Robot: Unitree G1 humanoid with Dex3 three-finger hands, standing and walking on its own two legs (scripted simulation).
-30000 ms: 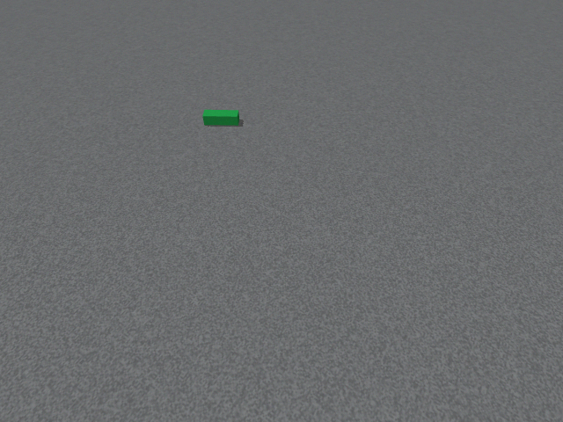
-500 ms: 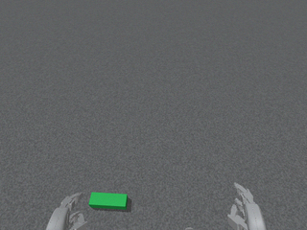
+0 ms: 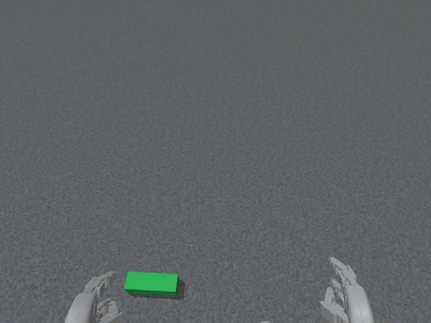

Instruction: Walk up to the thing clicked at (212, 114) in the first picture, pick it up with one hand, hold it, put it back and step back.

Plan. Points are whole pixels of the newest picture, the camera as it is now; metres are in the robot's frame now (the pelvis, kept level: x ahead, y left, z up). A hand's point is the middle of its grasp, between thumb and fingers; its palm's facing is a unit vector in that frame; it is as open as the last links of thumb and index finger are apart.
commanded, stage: home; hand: left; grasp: from above
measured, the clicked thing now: (152, 283) +0.41 +0.26 -0.68
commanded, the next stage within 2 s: stand in 0.54 s
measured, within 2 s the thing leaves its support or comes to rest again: neither
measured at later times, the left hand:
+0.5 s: hand (117, 320) +0.16 +0.18 -0.05, palm faces +0.04 -0.98 -0.20, open 7.4 cm
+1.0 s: hand out of the picture +0.09 +0.24 -0.11, palm faces +0.03 -0.94 -0.33, open 7.4 cm
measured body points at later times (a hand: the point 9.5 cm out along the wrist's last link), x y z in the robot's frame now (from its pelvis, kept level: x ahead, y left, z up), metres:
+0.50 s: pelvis +0.00 +0.00 +0.00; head +0.02 +0.01 +0.45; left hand +0.15 +0.23 -0.03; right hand +0.16 -0.24 -0.06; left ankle -0.01 +0.12 -0.68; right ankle +0.01 -0.14 -0.68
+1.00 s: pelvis +0.00 +0.01 +0.04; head +0.02 +0.02 +0.49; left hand +0.08 +0.29 -0.09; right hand +0.10 -0.27 -0.08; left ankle -0.01 +0.12 -0.68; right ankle +0.01 -0.14 -0.68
